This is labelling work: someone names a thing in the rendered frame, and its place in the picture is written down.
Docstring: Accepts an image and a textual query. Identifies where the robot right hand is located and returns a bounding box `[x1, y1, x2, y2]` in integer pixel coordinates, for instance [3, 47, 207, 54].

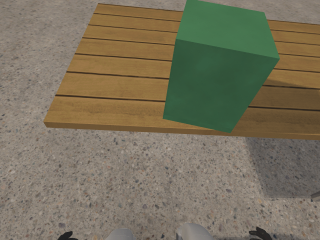
[249, 227, 272, 240]

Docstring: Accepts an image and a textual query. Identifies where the carton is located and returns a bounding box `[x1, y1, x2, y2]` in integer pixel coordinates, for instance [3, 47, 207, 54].
[162, 0, 280, 133]

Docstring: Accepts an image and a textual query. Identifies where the robot left thigh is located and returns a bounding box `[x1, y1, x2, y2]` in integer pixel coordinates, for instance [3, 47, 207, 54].
[106, 228, 136, 240]

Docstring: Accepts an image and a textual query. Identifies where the robot right thigh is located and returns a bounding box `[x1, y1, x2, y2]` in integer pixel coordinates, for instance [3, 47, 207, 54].
[176, 223, 215, 240]

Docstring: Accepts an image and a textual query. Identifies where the table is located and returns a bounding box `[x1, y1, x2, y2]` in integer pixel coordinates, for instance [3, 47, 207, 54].
[43, 3, 320, 202]

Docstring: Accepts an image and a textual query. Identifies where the robot thigh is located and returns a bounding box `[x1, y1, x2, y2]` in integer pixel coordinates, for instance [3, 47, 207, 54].
[106, 228, 136, 240]
[176, 223, 215, 240]

